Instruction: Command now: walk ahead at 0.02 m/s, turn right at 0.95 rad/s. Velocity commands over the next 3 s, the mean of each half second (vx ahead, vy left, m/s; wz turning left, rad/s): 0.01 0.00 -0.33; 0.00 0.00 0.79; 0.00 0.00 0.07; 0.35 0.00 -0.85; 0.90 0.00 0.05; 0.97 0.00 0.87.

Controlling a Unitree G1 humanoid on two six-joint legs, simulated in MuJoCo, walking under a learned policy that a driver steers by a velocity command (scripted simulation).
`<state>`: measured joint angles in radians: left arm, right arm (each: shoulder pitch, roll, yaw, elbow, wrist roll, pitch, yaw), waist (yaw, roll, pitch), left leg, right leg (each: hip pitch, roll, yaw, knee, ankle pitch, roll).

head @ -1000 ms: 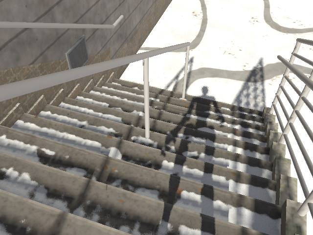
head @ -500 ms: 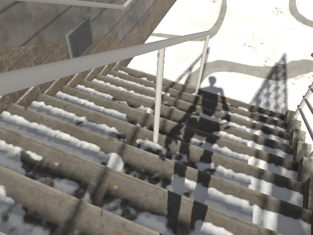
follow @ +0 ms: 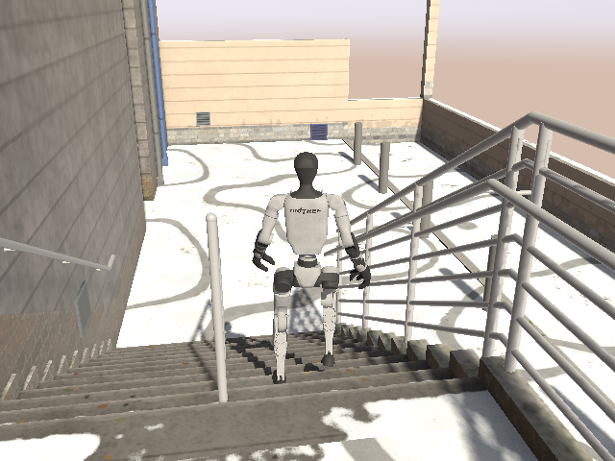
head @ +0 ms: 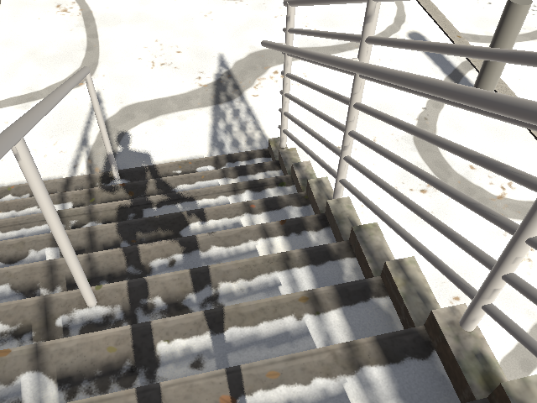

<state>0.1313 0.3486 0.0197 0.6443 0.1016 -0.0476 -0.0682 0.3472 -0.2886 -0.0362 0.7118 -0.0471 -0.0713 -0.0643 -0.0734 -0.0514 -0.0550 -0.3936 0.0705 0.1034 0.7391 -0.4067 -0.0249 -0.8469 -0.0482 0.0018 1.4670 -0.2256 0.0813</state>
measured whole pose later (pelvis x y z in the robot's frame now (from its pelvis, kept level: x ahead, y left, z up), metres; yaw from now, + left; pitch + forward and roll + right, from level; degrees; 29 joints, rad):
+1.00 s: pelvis -0.02 +0.08 +0.02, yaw +17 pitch +4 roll -3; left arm 0.18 0.26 0.01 0.66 0.08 -0.02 0.05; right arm 0.39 -0.26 0.00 0.70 -0.03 -0.09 0.07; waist -0.02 0.02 -0.06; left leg -0.40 -0.20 -0.28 0.67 -0.30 0.10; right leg -0.74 0.02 0.07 1.41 -0.41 0.16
